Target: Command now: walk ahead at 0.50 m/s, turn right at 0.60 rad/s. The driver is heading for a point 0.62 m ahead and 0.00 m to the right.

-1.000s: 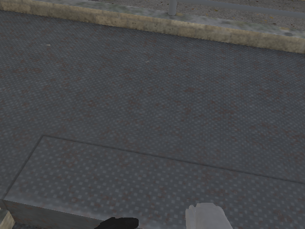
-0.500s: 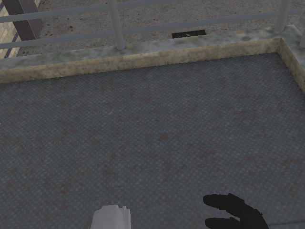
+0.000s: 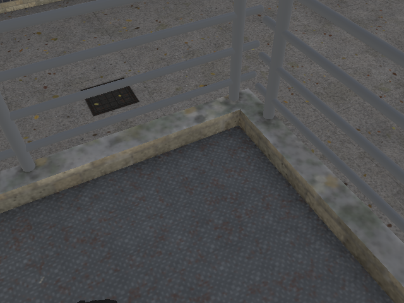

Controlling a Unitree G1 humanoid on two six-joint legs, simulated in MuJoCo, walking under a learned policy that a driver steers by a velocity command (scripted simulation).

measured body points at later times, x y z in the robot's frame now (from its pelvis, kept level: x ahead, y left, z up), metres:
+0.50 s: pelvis +0.27 -0.05 +0.01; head +0.28 -0.08 +0.46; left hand +0.38 +0.19 -0.10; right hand +0.42 -0.34 -0.07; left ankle +0.47 +0.12 -0.64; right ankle +0.20 -0.10 -0.73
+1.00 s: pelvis +0.52 -0.03 +0.00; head +0.56 -0.03 +0.45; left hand +0.77 +0.16 -0.08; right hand +0.55 -0.30 -0.12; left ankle +0.59 +0.02 -0.73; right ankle +0.53 -0.20 -0.66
